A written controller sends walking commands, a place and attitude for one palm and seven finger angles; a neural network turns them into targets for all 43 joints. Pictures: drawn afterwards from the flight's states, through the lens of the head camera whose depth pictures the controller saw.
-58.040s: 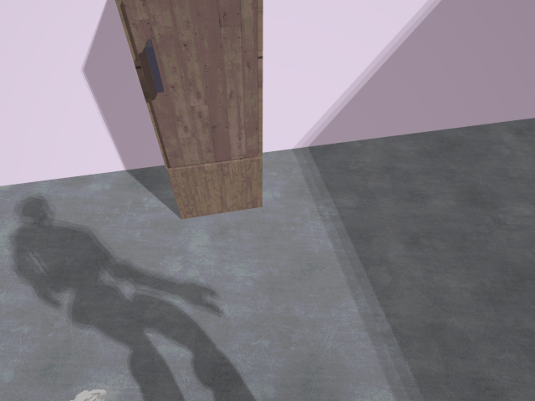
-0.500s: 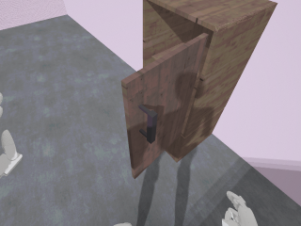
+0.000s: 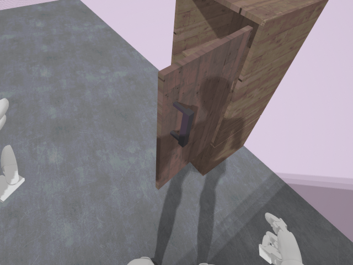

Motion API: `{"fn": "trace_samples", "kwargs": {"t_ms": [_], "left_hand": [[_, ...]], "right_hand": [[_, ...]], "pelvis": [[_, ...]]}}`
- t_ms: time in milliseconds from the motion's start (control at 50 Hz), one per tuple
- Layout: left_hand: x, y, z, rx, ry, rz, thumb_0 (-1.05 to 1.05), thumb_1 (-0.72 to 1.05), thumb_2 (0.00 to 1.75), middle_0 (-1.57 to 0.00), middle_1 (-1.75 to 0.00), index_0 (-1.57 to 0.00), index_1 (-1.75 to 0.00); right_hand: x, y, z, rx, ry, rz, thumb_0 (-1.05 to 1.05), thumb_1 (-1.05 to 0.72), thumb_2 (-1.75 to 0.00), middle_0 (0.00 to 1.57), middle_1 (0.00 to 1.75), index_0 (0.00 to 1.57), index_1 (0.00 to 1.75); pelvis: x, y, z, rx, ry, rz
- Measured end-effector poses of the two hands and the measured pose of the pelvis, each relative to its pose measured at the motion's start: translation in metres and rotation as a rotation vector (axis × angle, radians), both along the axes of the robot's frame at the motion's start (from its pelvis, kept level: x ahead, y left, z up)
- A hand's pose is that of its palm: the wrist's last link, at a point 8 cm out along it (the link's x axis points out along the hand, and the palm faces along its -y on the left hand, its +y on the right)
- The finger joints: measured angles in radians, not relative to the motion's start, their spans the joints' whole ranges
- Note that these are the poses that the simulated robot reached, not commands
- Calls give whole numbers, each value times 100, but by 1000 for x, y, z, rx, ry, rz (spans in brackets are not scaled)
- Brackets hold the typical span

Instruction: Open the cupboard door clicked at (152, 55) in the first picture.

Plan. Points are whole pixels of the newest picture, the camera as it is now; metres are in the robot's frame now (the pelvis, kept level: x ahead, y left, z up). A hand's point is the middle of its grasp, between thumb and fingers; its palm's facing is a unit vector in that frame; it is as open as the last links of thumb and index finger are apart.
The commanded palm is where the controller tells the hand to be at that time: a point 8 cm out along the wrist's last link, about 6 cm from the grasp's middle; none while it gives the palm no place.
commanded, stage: step back with the hand held close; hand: left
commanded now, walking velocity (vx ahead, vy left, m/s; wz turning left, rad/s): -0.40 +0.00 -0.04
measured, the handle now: (180, 125) +0.46 +0.01 +0.02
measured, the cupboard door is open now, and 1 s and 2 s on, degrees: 97 97 97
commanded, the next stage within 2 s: stop stepping back and stand still in 0.10 s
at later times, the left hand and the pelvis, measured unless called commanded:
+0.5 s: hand out of the picture +0.12 +0.24 +0.18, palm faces +0.36 -0.82 -0.45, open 7.4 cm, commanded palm +0.07 +0.28 +0.19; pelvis -0.09 -0.01 -0.01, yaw -5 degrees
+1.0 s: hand out of the picture +0.07 +0.24 +0.17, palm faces +0.41 -0.80 -0.43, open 7.4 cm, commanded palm +0.01 +0.28 +0.19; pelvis -0.15 -0.01 +0.01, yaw -4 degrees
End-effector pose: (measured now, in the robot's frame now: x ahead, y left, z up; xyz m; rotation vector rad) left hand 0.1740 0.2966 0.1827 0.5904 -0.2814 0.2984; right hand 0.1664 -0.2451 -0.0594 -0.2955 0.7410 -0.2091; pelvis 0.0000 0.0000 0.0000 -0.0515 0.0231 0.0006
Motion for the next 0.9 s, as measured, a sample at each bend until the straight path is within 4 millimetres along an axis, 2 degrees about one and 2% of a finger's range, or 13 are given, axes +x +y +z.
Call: {"fn": "trace_samples", "kwargs": {"t_ms": [100, 260, 360, 440, 480, 560, 640, 700, 760, 840, 900], "left_hand": [[-23, 13, 14, -22, -18, 38, 1, 89, 90, -22, -31, -21, -30], [-45, -5, 8, -130, -32, 0, 1, 89, 90, -21, -30, -21, -30], [-75, -27, 10, -21, -13, -84, 2, 89, 90, -21, -30, -21, -30], [-94, -30, 19, 2, -39, -100, 1, 89, 90, -22, -31, -21, -30], [-97, -23, 18, -7, -75, -69, 1, 88, 90, -22, -31, -21, -30], [-94, -11, 7, -85, -76, 6, 1, 89, 90, -21, -31, -21, -30], [-104, -25, 3, -84, -14, -11, 1, 89, 90, -21, -30, -21, -30], [-125, -43, 6, -37, 33, -62, 2, 89, 90, -21, -30, -21, -30], [-145, -50, 15, -15, 19, -81, 2, 89, 90, -21, -30, -21, -30], [-152, -38, 22, -10, -32, -13, 1, 88, 90, -22, -31, -21, -30], [-150, -26, 19, -42, -44, 50, 1, 88, 90, -22, -31, -21, -30]], "right_hand": [[-17, 18, 13, 20, -28, 34, 1, -90, -89, 20, 30, 20, 30], [-52, 29, 15, 54, -47, 68, 1, -90, -89, 20, 30, 21, 30], [-87, 17, -1, 78, -64, 62, 1, -90, -89, 20, 30, 21, 30], [-130, 1, -13, 67, 13, -15, 1, -90, -89, 20, 30, 21, 30], [-149, -8, -19, 51, 33, -59, 1, -90, -89, 20, 30, 21, 30], [-183, -19, -22, 41, 42, -117, 1, -90, -89, 20, 30, 20, 30], [-208, -22, -17, 63, 4, -137, 1, -90, -89, 20, 30, 20, 30], [-221, -25, -17, 81, 0, -138, 1, -90, -89, 20, 30, 20, 30], [-232, -30, -17, 79, 41, -131, 1, -90, -89, 20, 30, 20, 30], [-238, -34, -18, 63, 71, -124, 1, -90, -89, 20, 30, 20, 30], [-232, -35, -20, 48, 63, -109, 1, -90, -89, 20, 30, 20, 30]], "pelvis": [[-17, 4, 13, -35, 19, -26], [-58, -2, 15, -30, 53, -55], [-93, -12, -3, 32, 48, -91], [-94, -11, -3, 26, 5, -107], [-92, -9, -6, 30, -7, -97], [-109, -7, -3, 55, -40, -97], [-130, -14, 2, 63, -51, -100], [-143, -19, 3, 60, -50, -87], [-147, -22, 8, 73, -44, -104], [-148, -23, 13, 84, -33, -89], [-147, -18, 12, 81, -34, -72]]}}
